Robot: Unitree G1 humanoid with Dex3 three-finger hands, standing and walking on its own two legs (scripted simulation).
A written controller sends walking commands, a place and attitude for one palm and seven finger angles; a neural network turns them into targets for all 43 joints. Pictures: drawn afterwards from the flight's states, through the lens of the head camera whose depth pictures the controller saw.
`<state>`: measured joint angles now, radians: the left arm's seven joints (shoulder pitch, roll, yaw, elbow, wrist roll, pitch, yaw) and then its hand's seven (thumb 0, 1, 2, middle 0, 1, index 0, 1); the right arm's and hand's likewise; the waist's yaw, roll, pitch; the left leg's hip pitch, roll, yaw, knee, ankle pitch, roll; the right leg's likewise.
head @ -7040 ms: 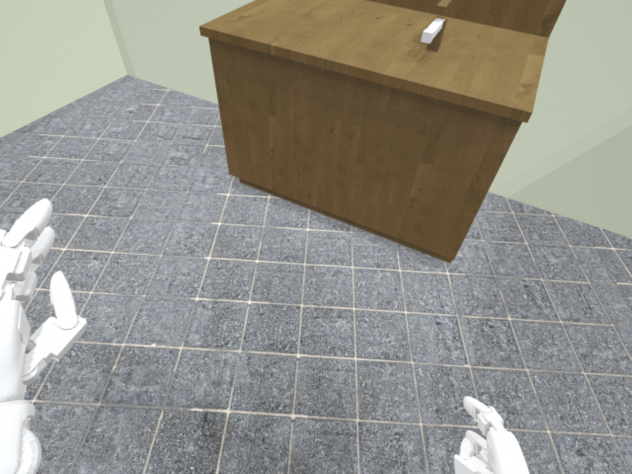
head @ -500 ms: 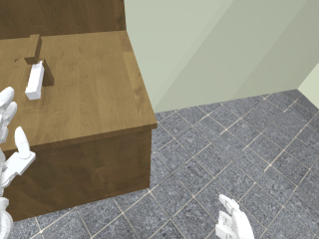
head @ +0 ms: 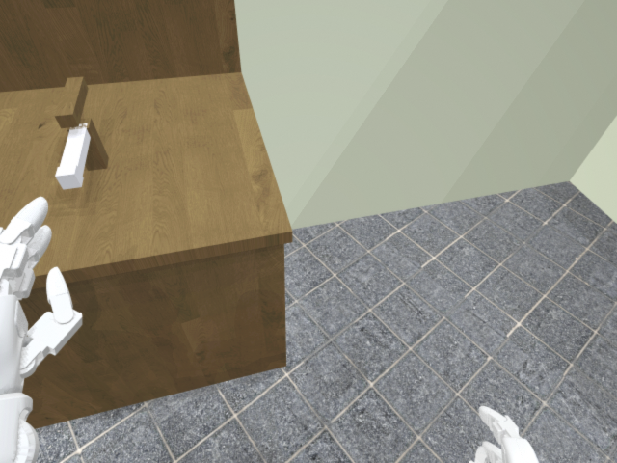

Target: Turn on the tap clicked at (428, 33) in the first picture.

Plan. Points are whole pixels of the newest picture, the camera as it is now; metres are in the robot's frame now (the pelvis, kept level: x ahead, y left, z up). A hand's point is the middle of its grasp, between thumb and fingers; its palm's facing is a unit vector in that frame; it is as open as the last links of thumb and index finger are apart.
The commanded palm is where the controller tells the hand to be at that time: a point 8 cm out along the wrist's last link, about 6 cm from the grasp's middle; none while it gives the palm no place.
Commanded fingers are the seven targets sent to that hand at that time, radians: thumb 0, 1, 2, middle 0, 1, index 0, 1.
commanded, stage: come to a stop and stand still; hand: left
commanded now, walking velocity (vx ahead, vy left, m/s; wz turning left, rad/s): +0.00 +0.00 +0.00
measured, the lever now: (69, 177) +0.50 +0.43 +0.07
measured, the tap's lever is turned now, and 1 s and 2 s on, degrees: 0 0 0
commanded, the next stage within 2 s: look again from close up in 0.42 s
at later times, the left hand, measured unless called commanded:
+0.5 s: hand (51, 324) +0.20 +0.26 +0.16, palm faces +0.40 -0.85 -0.35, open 7.4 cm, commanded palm +0.15 +0.30 +0.18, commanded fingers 0.00 0.90 0.90 -0.20 -0.30 -0.20 -0.30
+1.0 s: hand (18, 274) +0.25 +0.31 +0.16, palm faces +0.43 -0.84 -0.33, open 7.4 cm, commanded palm +0.18 +0.33 +0.18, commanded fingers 0.00 0.90 0.90 -0.20 -0.30 -0.20 -0.30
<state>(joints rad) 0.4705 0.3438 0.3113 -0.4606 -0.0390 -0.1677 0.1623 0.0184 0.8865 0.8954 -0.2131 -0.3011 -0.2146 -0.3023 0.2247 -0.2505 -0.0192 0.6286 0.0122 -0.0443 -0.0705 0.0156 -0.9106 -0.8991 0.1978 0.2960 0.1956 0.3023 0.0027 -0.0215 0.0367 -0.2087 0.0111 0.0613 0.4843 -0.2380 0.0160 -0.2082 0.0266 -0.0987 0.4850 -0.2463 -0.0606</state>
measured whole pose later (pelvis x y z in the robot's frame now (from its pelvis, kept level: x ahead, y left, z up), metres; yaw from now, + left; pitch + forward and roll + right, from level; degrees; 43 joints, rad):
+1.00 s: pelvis +0.02 +0.05 +0.00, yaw -1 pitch +0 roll -1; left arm 0.33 0.37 0.39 -0.41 -0.04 -0.22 0.11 0.02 0.88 0.90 -0.22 -0.30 -0.22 -0.30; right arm 0.23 -0.19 0.04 0.57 -0.01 -0.15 -0.02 0.02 -0.91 -0.90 0.20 0.30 0.20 0.30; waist 0.05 -0.05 0.05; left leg -0.23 -0.03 0.10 0.48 -0.26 0.08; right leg -0.22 -0.01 -0.06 0.46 -0.24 0.00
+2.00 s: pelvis +0.12 +0.09 +0.00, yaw -4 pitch +0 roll +1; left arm 0.43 0.32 0.38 -0.38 -0.03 -0.20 0.13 0.02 0.89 0.90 -0.21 -0.30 -0.22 -0.30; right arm 0.27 -0.24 0.00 0.65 0.00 -0.05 -0.03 0.02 -0.91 -0.90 0.20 0.30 0.20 0.30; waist 0.02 -0.01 0.02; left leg -0.51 0.03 0.05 1.04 -0.36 0.00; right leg -0.25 -0.04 -0.12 0.54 -0.29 -0.05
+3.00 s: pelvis +0.17 +0.16 +0.00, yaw -2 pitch +1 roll -1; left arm 0.52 0.44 0.34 -0.37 -0.10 -0.28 0.10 0.01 0.89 0.90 -0.21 -0.30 -0.21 -0.30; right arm 0.29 -0.25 0.01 0.62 0.03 -0.16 -0.01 0.01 -0.91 -0.90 0.20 0.30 0.20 0.30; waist 0.03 -0.01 0.04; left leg -0.32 -0.01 0.06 0.51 -0.21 0.04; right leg -0.23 -0.04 -0.05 0.50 -0.29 0.02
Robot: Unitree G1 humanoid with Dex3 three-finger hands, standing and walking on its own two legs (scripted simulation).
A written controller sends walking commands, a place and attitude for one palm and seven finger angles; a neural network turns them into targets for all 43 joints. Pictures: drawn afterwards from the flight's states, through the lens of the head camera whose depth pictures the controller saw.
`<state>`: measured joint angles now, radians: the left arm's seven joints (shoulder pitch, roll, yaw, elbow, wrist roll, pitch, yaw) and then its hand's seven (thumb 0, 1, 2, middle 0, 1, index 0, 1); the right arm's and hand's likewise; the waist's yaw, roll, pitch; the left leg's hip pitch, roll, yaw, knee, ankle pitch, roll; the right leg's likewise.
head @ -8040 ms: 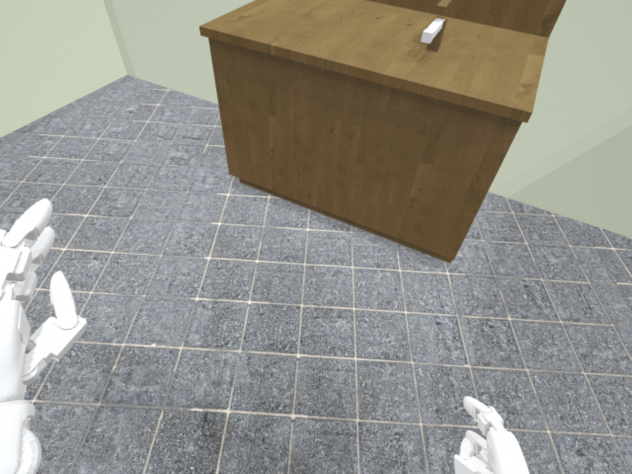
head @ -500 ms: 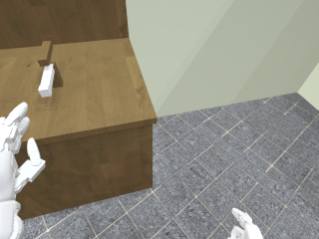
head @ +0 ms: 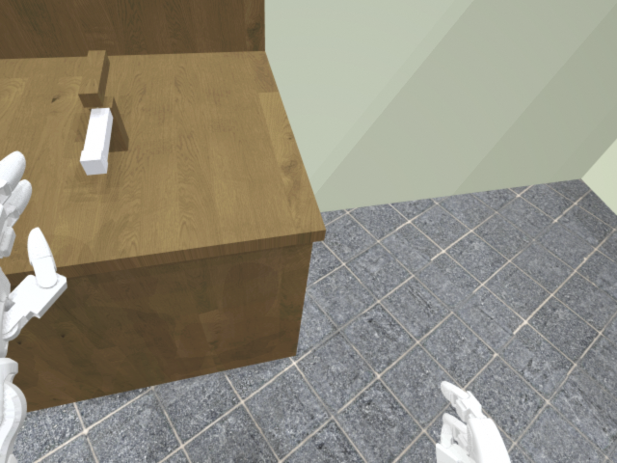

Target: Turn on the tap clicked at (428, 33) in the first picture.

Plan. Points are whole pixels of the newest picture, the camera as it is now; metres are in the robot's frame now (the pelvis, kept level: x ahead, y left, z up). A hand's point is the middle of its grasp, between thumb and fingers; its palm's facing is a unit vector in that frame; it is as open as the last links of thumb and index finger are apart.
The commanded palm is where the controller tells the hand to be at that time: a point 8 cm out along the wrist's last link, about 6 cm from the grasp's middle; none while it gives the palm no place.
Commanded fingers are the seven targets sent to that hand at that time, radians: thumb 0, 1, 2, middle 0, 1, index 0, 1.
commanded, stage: shuffle to correct the standing spot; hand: left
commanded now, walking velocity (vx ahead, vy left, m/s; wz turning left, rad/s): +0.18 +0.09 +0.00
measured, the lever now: (94, 162) +0.48 +0.39 +0.07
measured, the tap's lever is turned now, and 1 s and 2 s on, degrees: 0 0 0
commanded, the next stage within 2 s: come to a stop and stand still in 0.94 s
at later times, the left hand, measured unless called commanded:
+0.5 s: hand (63, 247) +0.26 +0.28 +0.16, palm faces +0.43 -0.84 -0.32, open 7.4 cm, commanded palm +0.21 +0.31 +0.18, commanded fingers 0.00 0.90 0.90 -0.20 -0.30 -0.20 -0.30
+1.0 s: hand (83, 201) +0.33 +0.29 +0.16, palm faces +0.42 -0.82 -0.39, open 7.4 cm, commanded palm +0.28 +0.32 +0.18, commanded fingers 0.00 0.90 0.90 -0.20 -0.30 -0.20 -0.30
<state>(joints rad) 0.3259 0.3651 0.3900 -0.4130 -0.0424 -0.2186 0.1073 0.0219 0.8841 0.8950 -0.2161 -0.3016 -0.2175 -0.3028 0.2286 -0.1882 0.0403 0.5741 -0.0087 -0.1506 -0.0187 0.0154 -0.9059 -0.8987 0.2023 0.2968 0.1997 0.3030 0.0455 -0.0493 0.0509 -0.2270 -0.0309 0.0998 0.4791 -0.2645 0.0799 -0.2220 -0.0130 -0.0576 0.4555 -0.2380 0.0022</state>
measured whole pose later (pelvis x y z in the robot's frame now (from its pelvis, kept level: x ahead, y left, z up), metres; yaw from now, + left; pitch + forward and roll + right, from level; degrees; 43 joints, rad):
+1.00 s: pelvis +0.10 +0.05 +0.00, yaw -3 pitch +0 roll +1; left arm 0.43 0.32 0.38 -0.38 -0.03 -0.20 0.13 0.02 0.89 0.90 -0.21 -0.30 -0.22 -0.30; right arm 0.27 -0.24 0.00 0.65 0.00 -0.05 -0.03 0.02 -0.91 -0.90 0.20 0.30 0.20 0.30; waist 0.02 -0.01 0.02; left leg -0.51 0.03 0.05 1.04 -0.36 0.00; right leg -0.25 -0.04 -0.12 0.54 -0.29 -0.05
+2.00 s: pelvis +0.15 +0.11 +0.00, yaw -1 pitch +1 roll -1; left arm 0.52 0.44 0.34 -0.37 -0.10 -0.28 0.10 0.01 0.89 0.90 -0.21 -0.30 -0.21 -0.30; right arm 0.29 -0.25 0.01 0.62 0.03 -0.16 -0.01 0.01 -0.91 -0.90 0.20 0.30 0.20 0.30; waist 0.03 -0.01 0.04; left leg -0.32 -0.01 0.06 0.51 -0.21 0.04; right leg -0.23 -0.04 -0.05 0.50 -0.29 0.02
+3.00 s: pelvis +0.13 +0.13 +0.00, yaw +1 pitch -1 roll -2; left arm 0.47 0.40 0.35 -0.48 -0.08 -0.23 0.10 0.02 0.89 0.90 -0.21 -0.30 -0.21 -0.30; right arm 0.19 -0.21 0.02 0.58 0.03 -0.13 -0.03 0.01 -0.91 -0.90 0.20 0.30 0.20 0.30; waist 0.02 -0.01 0.08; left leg -0.30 -0.02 0.03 0.46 -0.14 0.06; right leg -0.18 -0.04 -0.09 0.40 -0.21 0.04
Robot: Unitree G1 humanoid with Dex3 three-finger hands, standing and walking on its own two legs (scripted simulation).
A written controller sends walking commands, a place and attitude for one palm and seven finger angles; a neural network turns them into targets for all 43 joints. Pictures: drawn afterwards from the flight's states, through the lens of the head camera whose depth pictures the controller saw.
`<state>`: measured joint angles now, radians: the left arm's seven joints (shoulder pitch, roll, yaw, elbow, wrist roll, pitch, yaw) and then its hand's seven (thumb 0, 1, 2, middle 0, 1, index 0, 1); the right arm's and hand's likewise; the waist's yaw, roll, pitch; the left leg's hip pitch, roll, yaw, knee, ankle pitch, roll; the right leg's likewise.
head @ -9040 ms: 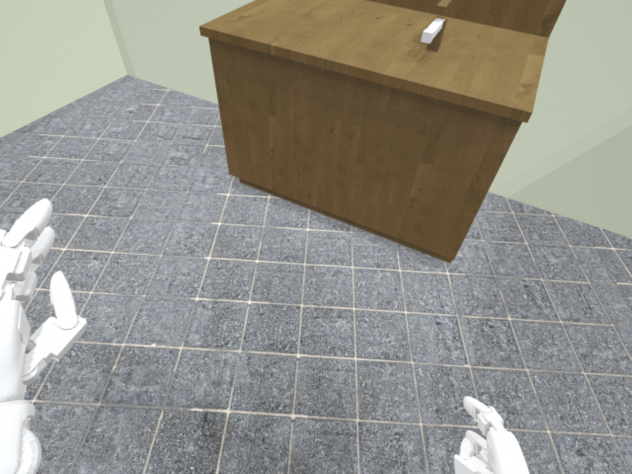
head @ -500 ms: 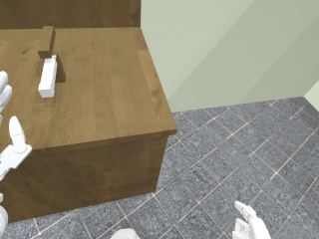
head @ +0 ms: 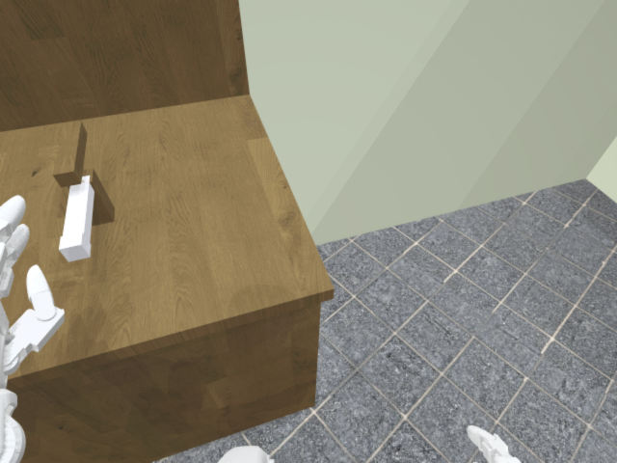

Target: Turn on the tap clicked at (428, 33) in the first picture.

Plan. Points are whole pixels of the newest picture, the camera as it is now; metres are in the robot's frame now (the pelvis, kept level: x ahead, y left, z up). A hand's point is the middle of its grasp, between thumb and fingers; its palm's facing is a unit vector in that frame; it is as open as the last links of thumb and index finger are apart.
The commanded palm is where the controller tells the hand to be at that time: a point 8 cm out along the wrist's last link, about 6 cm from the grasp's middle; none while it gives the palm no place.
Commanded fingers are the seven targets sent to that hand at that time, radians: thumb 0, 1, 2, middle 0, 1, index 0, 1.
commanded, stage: come to a stop and stand still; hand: left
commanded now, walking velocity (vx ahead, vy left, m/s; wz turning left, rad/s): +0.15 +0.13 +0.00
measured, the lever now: (75, 247) +0.36 +0.36 +0.07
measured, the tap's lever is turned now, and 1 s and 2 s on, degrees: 0 0 0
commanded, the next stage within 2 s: look again from close up in 1.82 s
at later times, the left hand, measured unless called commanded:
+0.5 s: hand (52, 286) +0.24 +0.28 +0.16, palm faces +0.43 -0.83 -0.37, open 7.4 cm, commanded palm +0.20 +0.31 +0.18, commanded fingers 0.00 0.90 0.90 -0.20 -0.30 -0.20 -0.30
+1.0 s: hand (12, 296) +0.24 +0.34 +0.14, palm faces +0.35 -0.83 -0.43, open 7.4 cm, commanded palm +0.20 +0.36 +0.18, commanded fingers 0.00 0.90 0.90 -0.20 -0.30 -0.20 -0.30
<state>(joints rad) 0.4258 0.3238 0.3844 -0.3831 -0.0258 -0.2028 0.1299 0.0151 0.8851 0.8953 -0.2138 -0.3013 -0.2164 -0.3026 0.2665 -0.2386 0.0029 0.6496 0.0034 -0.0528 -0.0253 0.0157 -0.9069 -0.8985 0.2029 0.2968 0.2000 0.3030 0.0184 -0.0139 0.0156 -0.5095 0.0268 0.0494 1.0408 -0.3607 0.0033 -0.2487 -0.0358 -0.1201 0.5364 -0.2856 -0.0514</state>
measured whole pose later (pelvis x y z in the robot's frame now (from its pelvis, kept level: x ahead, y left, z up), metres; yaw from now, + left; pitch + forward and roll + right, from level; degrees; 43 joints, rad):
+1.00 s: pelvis +0.04 +0.07 +0.00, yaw +2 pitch +1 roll -1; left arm 0.52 0.44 0.34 -0.37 -0.10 -0.28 0.10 0.01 0.89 0.90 -0.21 -0.30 -0.21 -0.30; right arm 0.29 -0.25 0.01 0.62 0.03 -0.16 -0.01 0.01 -0.91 -0.90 0.20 0.30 0.20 0.30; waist 0.03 -0.01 0.04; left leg -0.32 -0.01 0.06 0.51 -0.21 0.04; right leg -0.23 -0.04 -0.05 0.50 -0.29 0.02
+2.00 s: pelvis +0.02 +0.08 +0.00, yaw +4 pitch -1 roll -2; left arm 0.47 0.40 0.35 -0.48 -0.08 -0.23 0.10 0.02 0.89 0.90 -0.21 -0.30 -0.21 -0.30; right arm 0.19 -0.21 0.02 0.58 0.03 -0.13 -0.03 0.01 -0.91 -0.90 0.20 0.30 0.20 0.30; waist 0.02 -0.01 0.08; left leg -0.30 -0.02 0.03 0.46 -0.14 0.06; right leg -0.18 -0.04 -0.09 0.40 -0.21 0.04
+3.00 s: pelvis +0.04 +0.05 +0.01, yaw +2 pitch -1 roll -2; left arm 0.49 0.35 0.32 -0.47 -0.09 -0.12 0.10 0.02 0.89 0.90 -0.21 -0.30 -0.21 -0.30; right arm 0.19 -0.24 0.01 0.59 0.03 -0.07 -0.06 0.01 -0.91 -0.90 0.20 0.30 0.20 0.30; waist 0.01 0.04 0.06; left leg -0.26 0.04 0.03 0.46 -0.18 0.00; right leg -0.12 0.02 -0.08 0.38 -0.23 -0.01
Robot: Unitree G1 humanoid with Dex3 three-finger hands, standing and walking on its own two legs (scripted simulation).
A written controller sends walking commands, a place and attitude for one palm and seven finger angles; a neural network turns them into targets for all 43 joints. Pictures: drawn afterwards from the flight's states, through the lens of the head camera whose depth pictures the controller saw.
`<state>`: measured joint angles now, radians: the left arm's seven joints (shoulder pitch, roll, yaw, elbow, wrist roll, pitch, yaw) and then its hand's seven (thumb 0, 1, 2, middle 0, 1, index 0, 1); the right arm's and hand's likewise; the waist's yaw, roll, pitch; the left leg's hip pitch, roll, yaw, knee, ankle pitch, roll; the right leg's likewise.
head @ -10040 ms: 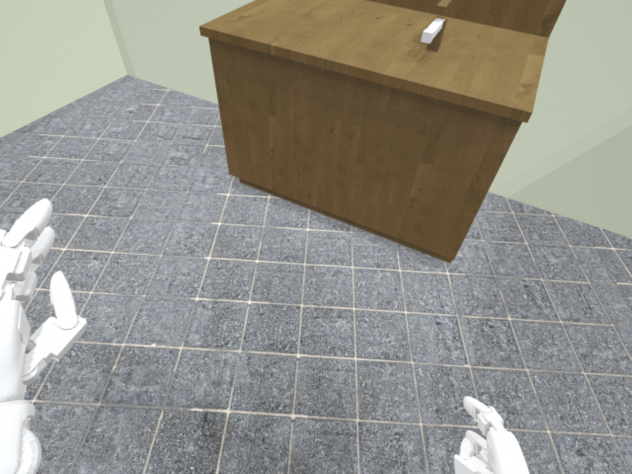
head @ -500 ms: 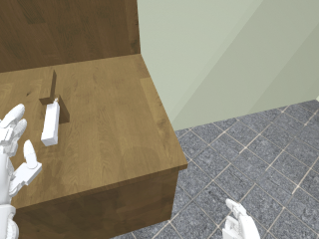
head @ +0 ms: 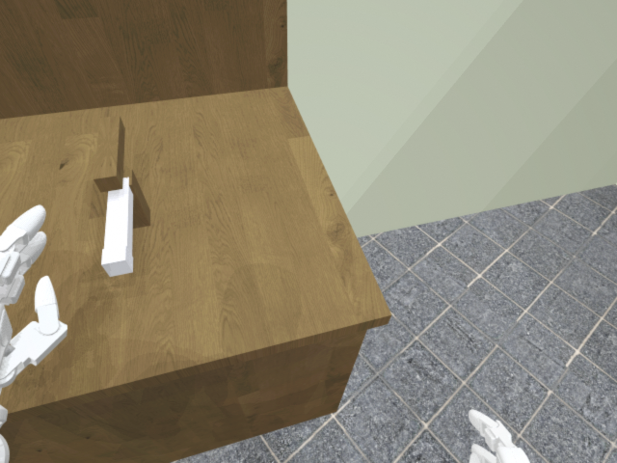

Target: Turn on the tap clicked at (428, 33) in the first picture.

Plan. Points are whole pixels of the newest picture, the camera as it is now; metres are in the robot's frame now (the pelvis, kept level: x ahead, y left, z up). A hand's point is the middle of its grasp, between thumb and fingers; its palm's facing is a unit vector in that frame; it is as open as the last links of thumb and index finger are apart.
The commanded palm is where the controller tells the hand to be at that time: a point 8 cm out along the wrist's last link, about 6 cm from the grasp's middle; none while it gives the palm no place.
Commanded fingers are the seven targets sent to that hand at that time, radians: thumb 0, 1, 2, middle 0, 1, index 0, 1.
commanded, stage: come to a stop and stand still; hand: left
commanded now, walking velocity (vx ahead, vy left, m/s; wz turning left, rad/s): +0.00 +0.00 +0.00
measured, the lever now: (117, 260) +0.32 +0.28 +0.07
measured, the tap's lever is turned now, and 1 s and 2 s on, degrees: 0 0 0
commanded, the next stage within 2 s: look again from close up in 0.82 s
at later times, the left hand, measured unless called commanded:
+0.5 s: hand (5, 326) +0.19 +0.29 +0.16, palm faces +0.40 -0.82 -0.42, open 7.4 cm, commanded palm +0.14 +0.31 +0.18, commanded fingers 0.00 0.90 0.90 -0.20 -0.30 -0.20 -0.30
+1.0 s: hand (32, 338) +0.19 +0.26 +0.16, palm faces +0.36 -0.85 -0.39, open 7.4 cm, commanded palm +0.13 +0.30 +0.18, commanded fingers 0.00 0.90 0.90 -0.20 -0.30 -0.20 -0.30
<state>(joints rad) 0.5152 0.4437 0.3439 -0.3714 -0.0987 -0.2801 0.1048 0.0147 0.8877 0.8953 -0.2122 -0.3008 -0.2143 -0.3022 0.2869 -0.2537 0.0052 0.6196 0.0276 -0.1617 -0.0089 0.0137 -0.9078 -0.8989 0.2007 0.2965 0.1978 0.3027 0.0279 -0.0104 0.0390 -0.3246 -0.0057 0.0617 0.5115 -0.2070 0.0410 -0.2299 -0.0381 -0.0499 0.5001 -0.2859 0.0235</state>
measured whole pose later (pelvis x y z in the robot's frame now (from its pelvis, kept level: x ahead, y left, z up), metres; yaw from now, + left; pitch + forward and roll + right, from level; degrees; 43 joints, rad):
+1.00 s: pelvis -0.02 +0.01 +0.00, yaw +2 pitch -1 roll -2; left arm 0.47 0.40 0.35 -0.48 -0.08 -0.23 0.10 0.02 0.89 0.90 -0.21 -0.30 -0.21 -0.30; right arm 0.19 -0.21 0.02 0.58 0.03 -0.13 -0.03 0.01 -0.91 -0.90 0.20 0.30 0.20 0.30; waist 0.02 -0.01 0.08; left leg -0.30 -0.02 0.03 0.46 -0.14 0.06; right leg -0.18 -0.04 -0.09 0.40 -0.21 0.04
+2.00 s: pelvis +0.00 -0.02 +0.01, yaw +0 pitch -1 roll -2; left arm 0.49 0.35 0.32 -0.47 -0.09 -0.12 0.10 0.02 0.89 0.90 -0.21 -0.30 -0.21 -0.30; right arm 0.19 -0.24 0.01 0.59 0.03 -0.07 -0.06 0.01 -0.91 -0.90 0.20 0.30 0.20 0.30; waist 0.01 0.04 0.06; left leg -0.26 0.04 0.03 0.46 -0.18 0.00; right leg -0.12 0.02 -0.08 0.38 -0.23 -0.01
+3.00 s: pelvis +0.00 +0.03 +0.00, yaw -1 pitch -1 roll -2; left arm 0.40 0.38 0.37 -0.51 -0.03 -0.23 0.09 0.02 0.89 0.90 -0.21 -0.30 -0.21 -0.30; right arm 0.19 -0.18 0.04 0.56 0.01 -0.12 -0.02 0.01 -0.91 -0.90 0.20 0.30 0.20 0.30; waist 0.03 -0.04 0.08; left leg -0.27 -0.02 0.08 0.47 -0.19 0.08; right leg -0.15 -0.05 -0.03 0.39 -0.22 0.04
